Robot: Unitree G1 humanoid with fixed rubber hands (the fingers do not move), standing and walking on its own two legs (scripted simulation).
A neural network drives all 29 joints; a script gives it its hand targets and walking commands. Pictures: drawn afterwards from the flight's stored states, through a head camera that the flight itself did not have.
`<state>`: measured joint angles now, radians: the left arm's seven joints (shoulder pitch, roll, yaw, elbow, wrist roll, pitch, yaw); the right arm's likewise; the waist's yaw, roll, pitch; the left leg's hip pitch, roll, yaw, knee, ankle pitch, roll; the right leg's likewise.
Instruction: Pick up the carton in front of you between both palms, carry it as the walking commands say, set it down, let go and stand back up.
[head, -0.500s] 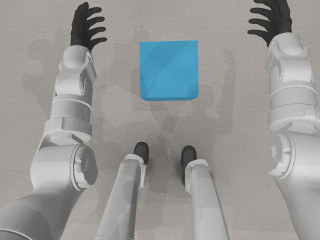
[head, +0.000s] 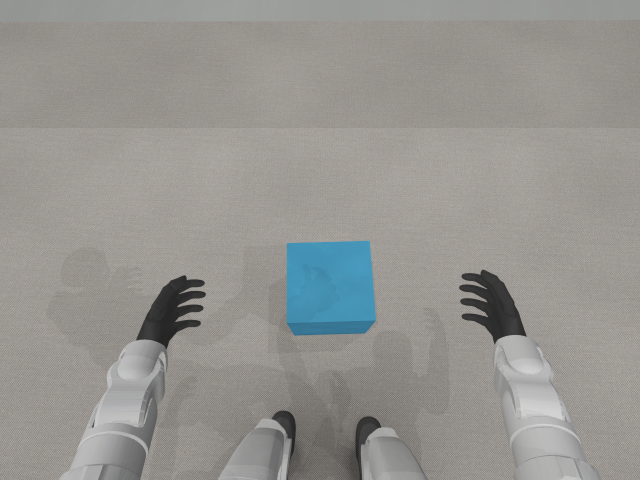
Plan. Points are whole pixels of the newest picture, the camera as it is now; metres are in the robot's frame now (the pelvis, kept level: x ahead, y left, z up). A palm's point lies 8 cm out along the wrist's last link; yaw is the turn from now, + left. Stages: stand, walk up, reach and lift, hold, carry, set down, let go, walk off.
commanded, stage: let go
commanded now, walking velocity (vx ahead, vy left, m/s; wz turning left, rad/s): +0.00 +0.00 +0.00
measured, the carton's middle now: (329, 291) +0.46 +0.01 -0.62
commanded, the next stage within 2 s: stand in 0.78 s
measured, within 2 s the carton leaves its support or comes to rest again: neither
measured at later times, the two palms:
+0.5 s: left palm (121, 409) +0.19 +0.23 -0.03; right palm (557, 439) +0.19 -0.24 -0.03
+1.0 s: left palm (80, 418) +0.17 +0.28 -0.05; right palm (593, 457) +0.17 -0.28 -0.05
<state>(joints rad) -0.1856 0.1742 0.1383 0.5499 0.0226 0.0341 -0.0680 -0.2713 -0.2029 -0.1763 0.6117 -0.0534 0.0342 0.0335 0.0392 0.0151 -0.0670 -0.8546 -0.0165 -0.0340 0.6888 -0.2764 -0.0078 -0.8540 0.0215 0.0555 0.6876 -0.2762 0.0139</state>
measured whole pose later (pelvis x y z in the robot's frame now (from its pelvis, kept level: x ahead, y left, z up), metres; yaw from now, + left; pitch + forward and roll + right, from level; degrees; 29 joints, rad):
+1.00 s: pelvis +0.03 +0.00 +0.03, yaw +1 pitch +0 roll +0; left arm 0.20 0.32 0.06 0.63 0.04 0.04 0.01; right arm 0.21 -0.32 -0.05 0.65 -0.04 0.03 0.00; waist 0.00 -0.01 0.01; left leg -0.21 -0.01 -0.04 0.54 -0.33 0.00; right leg -0.20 0.02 0.05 0.52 -0.32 0.01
